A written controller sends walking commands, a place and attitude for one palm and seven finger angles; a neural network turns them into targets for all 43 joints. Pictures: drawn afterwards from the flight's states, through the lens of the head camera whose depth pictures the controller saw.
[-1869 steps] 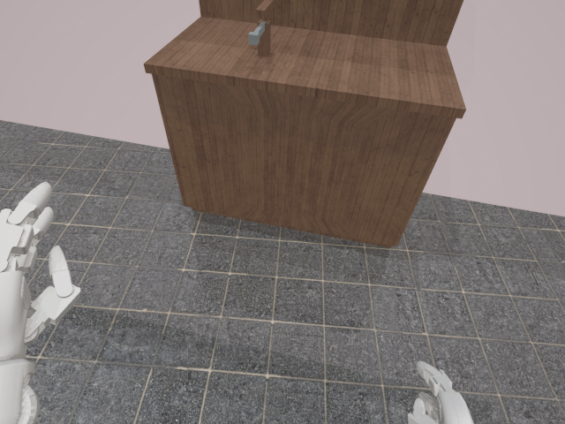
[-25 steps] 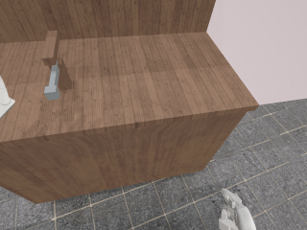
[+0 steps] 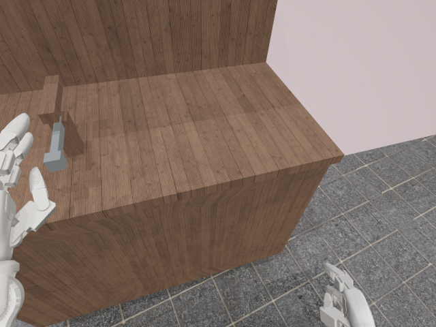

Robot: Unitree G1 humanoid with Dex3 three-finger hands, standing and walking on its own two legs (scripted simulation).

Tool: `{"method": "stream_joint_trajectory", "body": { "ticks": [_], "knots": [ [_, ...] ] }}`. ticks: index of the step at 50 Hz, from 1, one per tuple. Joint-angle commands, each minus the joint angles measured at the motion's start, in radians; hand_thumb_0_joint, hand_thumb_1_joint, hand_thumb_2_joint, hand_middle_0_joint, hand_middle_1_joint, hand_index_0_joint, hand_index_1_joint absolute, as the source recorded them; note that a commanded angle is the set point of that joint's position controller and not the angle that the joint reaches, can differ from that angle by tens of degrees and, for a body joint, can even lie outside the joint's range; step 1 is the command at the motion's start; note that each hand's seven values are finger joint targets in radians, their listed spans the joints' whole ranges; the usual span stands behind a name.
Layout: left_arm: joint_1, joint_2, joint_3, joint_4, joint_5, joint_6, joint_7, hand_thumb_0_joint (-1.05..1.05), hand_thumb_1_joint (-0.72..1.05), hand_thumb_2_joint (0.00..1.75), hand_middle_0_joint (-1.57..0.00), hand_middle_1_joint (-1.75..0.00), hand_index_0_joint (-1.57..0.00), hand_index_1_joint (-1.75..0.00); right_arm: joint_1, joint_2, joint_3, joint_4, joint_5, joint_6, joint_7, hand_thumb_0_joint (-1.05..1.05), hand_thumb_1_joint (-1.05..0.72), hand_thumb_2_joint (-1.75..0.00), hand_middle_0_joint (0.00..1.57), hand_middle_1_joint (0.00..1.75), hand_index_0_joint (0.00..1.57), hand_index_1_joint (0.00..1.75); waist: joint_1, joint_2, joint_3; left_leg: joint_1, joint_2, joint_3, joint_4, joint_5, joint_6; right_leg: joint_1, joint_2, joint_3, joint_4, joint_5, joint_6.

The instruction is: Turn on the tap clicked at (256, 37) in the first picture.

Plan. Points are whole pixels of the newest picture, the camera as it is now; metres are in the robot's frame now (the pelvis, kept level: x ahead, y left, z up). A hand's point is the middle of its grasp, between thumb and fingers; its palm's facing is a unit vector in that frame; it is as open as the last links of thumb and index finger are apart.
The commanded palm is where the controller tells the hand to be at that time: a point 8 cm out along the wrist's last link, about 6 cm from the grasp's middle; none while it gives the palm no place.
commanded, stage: come to a stop and stand still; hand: left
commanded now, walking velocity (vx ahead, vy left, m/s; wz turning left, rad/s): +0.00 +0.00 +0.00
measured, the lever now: (55, 161) +0.36 +0.35 +0.09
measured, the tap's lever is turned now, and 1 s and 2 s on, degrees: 0 0 0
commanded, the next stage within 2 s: look again from close up in 0.40 s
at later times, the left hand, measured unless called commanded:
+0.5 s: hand (29, 213) +0.22 +0.28 +0.16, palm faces +0.42 -0.84 -0.35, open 7.4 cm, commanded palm +0.16 +0.30 +0.18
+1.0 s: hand (13, 192) +0.23 +0.30 +0.18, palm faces +0.47 -0.77 -0.43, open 7.4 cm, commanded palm +0.15 +0.30 +0.17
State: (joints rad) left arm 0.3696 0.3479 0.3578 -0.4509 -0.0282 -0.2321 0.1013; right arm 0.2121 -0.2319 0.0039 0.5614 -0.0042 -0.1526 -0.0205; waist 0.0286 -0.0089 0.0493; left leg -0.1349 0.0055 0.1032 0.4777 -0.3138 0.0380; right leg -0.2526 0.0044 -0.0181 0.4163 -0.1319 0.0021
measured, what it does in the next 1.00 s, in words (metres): stands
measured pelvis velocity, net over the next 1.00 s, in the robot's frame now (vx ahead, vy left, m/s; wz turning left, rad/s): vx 0.00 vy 0.01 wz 0.07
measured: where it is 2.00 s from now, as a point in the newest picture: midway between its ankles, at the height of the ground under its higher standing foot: outside the picture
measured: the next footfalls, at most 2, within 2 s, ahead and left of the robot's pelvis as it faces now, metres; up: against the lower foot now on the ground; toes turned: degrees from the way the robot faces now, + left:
none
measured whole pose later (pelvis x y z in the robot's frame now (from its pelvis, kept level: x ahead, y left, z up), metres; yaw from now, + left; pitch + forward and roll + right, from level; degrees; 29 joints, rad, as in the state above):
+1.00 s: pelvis +0.00 +0.01 +0.00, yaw +4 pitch -3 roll +0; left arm 0.14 0.47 0.35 -0.28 0.00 -0.14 0.05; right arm 0.25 -0.22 0.05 0.56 -0.04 -0.11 -0.03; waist 0.07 -0.02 0.06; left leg -0.13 -0.04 0.05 0.46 -0.29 0.04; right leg -0.23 -0.03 -0.02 0.44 -0.15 0.00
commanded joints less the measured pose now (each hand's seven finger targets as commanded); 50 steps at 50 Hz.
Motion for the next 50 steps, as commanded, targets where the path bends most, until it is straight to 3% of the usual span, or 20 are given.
{"method": "stream_joint_trajectory", "body": {
  "ticks": [1,5,6,9,11,20,21,25,26,30,31,34,36,41,45,46,47,48,49,50],
  "knots": [
    [-0.007,0.162,0.108,-0.072,-0.011,-0.015,0.012,0.00,0.90,0.90,-0.20,-0.30,-0.20,-0.30,-0.068,-0.095,-0.035,-0.148,0.013,-0.027,-0.011,0.00,-0.90,-0.90,0.20,0.30,0.20,0.30,-0.002,0.008,-0.099,-0.097,0.051,-0.070,-0.140,0.177,-0.042,0.129,-0.037,0.075,-0.051,0.129,-0.013],
    [-0.095,0.157,0.078,-0.120,-0.010,-0.014,0.004,0.00,0.90,0.90,-0.20,-0.30,-0.20,-0.30,-0.074,-0.089,-0.028,-0.172,0.012,-0.014,-0.016,0.00,-0.90,-0.90,0.20,0.30,0.20,0.30,0.000,0.029,-0.087,-0.115,0.052,-0.065,-0.165,0.154,-0.037,0.142,-0.025,0.061,-0.052,0.106,-0.006],
    [-0.128,0.185,0.093,-0.161,-0.009,-0.015,0.005,0.00,0.90,0.90,-0.20,-0.30,-0.20,-0.30,-0.086,-0.087,-0.022,-0.173,0.010,-0.014,-0.017,0.00,-0.90,-0.90,0.20,0.30,0.20,0.30,0.001,0.049,-0.092,-0.106,0.050,-0.067,-0.171,0.164,-0.039,0.143,-0.021,0.053,-0.047,0.111,-0.005],
    [-0.161,0.170,0.070,-0.215,-0.005,-0.017,0.010,0.00,0.90,0.90,-0.20,-0.30,-0.20,-0.30,-0.079,-0.087,-0.023,-0.183,0.006,-0.021,-0.017,0.00,-0.90,-0.90,0.20,0.30,0.20,0.30,0.005,0.080,-0.121,-0.106,0.047,-0.063,-0.174,0.172,-0.039,0.184,-0.014,0.036,-0.029,0.130,-0.004],
    [-0.165,0.194,0.085,-0.256,-0.001,-0.016,0.015,0.00,0.90,0.90,-0.20,-0.30,-0.20,-0.30,-0.089,-0.086,-0.021,-0.185,0.002,-0.026,-0.015,0.00,-0.90,-0.90,0.20,0.30,0.20,0.30,0.008,0.111,-0.139,-0.098,0.041,-0.063,-0.174,0.177,-0.041,0.198,-0.011,0.034,-0.022,0.143,-0.004],
    [-0.085,0.146,0.072,-0.138,-0.004,-0.003,0.015,0.00,0.90,0.90,-0.20,-0.30,-0.20,-0.30,-0.067,-0.087,-0.025,-0.167,0.004,-0.009,-0.010,0.00,-0.90,-0.90,0.20,0.30,0.20,0.30,0.005,0.051,-0.107,-0.144,0.048,-0.077,-0.194,0.160,-0.064,0.206,-0.004,0.017,-0.027,0.131,-0.002],
    [-0.074,0.153,0.076,-0.135,-0.006,0.000,0.014,0.00,0.90,0.90,-0.20,-0.30,-0.20,-0.30,-0.078,-0.087,-0.024,-0.167,0.004,-0.007,-0.013,0.00,-0.90,-0.90,0.20,0.30,0.20,0.30,0.005,0.073,-0.098,-0.132,0.044,-0.076,-0.198,0.173,-0.070,0.188,-0.002,0.013,-0.026,0.133,-0.001],
    [-0.099,0.143,0.060,-0.132,-0.003,0.001,0.011,0.00,0.90,0.90,-0.20,-0.30,-0.20,-0.30,-0.073,-0.091,-0.027,-0.169,0.007,0.002,-0.013,0.00,-0.90,-0.90,0.20,0.30,0.20,0.30,0.004,0.047,-0.087,-0.167,0.048,-0.084,-0.208,0.160,-0.073,0.209,0.003,0.006,-0.016,0.131,0.002],
    [-0.117,0.159,0.068,-0.168,-0.002,-0.002,0.011,0.00,0.90,0.90,-0.20,-0.30,-0.20,-0.30,-0.086,-0.091,-0.025,-0.170,0.006,0.002,-0.015,0.00,-0.90,-0.90,0.20,0.30,0.20,0.30,0.004,0.085,-0.088,-0.156,0.044,-0.084,-0.215,0.166,-0.079,0.200,0.007,0.004,-0.008,0.129,0.002],
    [-0.120,0.168,0.075,-0.221,0.001,-0.012,0.019,0.00,0.90,0.90,-0.20,-0.30,-0.20,-0.30,-0.084,-0.092,-0.032,-0.178,0.003,0.000,-0.016,0.00,-0.90,-0.90,0.20,0.30,0.20,0.30,0.008,0.096,-0.124,-0.142,0.045,-0.083,-0.193,0.255,-0.088,0.235,0.009,-0.009,0.027,0.190,0.002],
    [-0.113,0.200,0.103,-0.245,-0.001,-0.012,0.022,0.00,0.90,0.90,-0.20,-0.30,-0.20,-0.30,-0.096,-0.092,-0.030,-0.177,-0.001,0.000,-0.017,0.00,-0.90,-0.90,0.20,0.30,0.20,0.30,0.009,0.104,-0.142,-0.116,0.041,-0.080,-0.182,0.291,-0.094,0.228,0.008,-0.010,0.034,0.212,0.001],
    [-0.081,0.171,0.091,-0.225,-0.006,-0.012,0.026,0.00,0.90,0.90,-0.20,-0.30,-0.20,-0.30,-0.085,-0.091,-0.034,-0.177,0.000,0.002,-0.015,0.00,-0.90,-0.90,0.20,0.30,0.20,0.30,0.008,0.078,-0.146,-0.120,0.036,-0.076,-0.157,0.322,-0.102,0.241,-0.001,-0.005,0.024,0.240,-0.004],
    [-0.052,0.186,0.111,-0.222,-0.008,-0.012,0.029,0.00,0.90,0.90,-0.20,-0.30,-0.20,-0.30,-0.089,-0.092,-0.036,-0.171,-0.002,0.005,-0.018,0.00,-0.90,-0.90,0.20,0.30,0.20,0.30,0.007,0.076,-0.157,-0.108,0.030,-0.076,-0.148,0.324,-0.104,0.234,-0.005,0.002,0.019,0.253,-0.007],
    [-0.022,0.160,0.092,-0.179,-0.013,-0.003,0.026,0.00,0.90,0.90,-0.20,-0.30,-0.20,-0.30,-0.083,-0.092,-0.039,-0.166,0.001,0.014,-0.022,0.00,-0.90,-0.90,0.20,0.30,0.20,0.30,0.002,0.061,-0.145,-0.103,0.029,-0.072,-0.148,0.306,-0.102,0.211,-0.010,0.011,0.001,0.246,-0.007],
    [-0.047,0.151,0.077,-0.167,-0.010,0.000,0.028,0.00,0.90,0.90,-0.20,-0.30,-0.20,-0.30,-0.079,-0.093,-0.040,-0.163,0.003,0.022,-0.027,0.00,-0.90,-0.90,0.20,0.30,0.20,0.30,0.001,0.046,-0.138,-0.129,0.030,-0.074,-0.156,0.242,-0.084,0.221,-0.011,0.018,-0.016,0.216,-0.004],
    [-0.962,0.920,0.319,-0.536,0.022,-0.166,0.055,0.00,0.90,0.90,-0.20,-0.30,-0.20,-0.30,0.098,-0.142,0.172,-0.306,0.057,0.022,-0.077,0.00,-0.90,-0.90,0.20,0.30,0.20,0.30,-0.063,0.314,-0.003,-0.365,0.059,-0.162,-0.155,0.180,-0.027,0.190,0.048,0.004,0.121,-0.125,0.063],
    [-0.621,0.451,0.310,0.138,0.118,0.047,-0.015,0.00,0.90,0.90,-0.20,-0.30,-0.20,-0.30,0.002,-0.080,-0.024,-0.095,-0.074,-0.005,-0.048,0.00,-0.90,-0.90,0.20,0.30,0.20,0.30,0.067,0.201,-0.287,0.029,0.055,-0.161,-0.119,0.678,-0.117,0.227,0.037,-0.008,0.067,0.027,-0.050],
    [-0.453,0.199,0.086,0.142,0.022,0.095,-0.049,0.00,0.90,0.90,-0.20,-0.30,-0.20,-0.30,-0.035,-0.091,-0.020,-0.081,-0.054,-0.018,0.010,0.00,-0.90,-0.90,0.20,0.30,0.20,0.30,-0.005,0.102,-0.209,0.062,0.059,-0.146,-0.092,0.915,-0.200,0.122,0.066,-0.066,0.034,0.074,-0.057],
    [-0.400,0.229,0.133,-0.036,-0.045,0.107,-0.051,0.00,0.90,0.90,-0.20,-0.30,-0.20,-0.30,0.004,-0.159,-0.057,-0.068,-0.045,-0.009,0.019,0.00,-0.90,-0.90,0.20,0.30,0.20,0.30,0.014,0.119,-0.359,0.194,0.078,-0.144,-0.051,0.979,-0.184,0.095,0.058,-0.049,0.079,0.131,-0.041],
    [-0.327,0.136,0.077,0.006,-0.099,0.152,-0.087,0.00,0.90,0.90,-0.20,-0.30,-0.20,-0.30,-0.015,-0.147,-0.054,-0.058,-0.033,-0.019,0.011,0.00,-0.90,-0.90,0.20,0.30,0.20,0.30,0.051,0.183,-0.359,0.230,0.066,-0.142,-0.050,0.950,-0.168,0.064,0.038,-0.029,0.062,0.081,-0.034]
  ]
}}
